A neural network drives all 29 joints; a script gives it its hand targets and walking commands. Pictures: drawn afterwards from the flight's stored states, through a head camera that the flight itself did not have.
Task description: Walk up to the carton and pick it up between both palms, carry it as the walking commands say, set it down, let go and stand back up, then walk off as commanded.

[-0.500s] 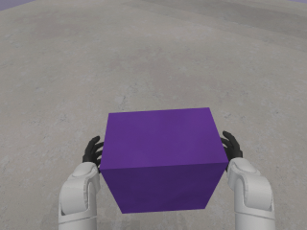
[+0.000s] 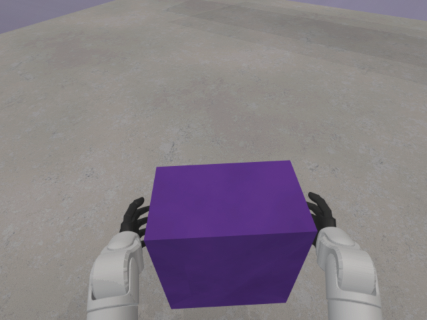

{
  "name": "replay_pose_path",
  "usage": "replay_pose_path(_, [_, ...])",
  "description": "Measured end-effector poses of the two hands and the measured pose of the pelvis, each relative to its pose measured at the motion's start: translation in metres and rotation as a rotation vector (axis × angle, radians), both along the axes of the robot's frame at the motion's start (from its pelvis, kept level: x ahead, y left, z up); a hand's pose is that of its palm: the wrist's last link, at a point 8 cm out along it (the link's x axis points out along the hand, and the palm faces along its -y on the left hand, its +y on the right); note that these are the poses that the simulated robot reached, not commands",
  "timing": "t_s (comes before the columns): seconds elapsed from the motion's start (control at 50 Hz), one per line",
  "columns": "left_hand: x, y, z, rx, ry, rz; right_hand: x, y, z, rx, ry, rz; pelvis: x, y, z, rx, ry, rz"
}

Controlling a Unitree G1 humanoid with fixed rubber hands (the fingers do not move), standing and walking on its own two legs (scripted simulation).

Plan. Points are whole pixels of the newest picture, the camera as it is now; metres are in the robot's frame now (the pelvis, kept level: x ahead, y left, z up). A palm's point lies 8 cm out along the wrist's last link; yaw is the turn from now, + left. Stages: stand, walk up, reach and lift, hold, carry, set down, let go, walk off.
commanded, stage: carry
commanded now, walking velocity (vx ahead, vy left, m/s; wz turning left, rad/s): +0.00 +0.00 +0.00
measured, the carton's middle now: (226, 240) +0.29 -0.01 -0.03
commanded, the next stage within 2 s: none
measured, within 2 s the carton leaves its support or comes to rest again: neither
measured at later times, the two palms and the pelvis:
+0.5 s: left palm (127, 267) +0.21 +0.16 +0.05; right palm (333, 253) +0.22 -0.18 +0.05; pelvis -0.05 -0.01 +0.00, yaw +1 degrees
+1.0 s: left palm (139, 273) +0.20 +0.14 +0.05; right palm (353, 262) +0.21 -0.21 +0.06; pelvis -0.06 -0.03 +0.00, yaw +0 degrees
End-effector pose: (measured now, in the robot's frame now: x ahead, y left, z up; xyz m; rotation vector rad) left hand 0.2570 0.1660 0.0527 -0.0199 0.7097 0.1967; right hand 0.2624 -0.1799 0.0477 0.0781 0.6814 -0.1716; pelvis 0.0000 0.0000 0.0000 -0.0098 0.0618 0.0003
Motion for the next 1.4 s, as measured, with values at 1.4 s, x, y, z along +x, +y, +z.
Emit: replay_pose_path(1.4, [-0.055,-0.032,-0.016,0.013,0.04,0.002,-0.04,-0.029,-0.003,-0.019,-0.003,-0.006,-0.052,-0.031,0.001,0.008,-0.01,0.001])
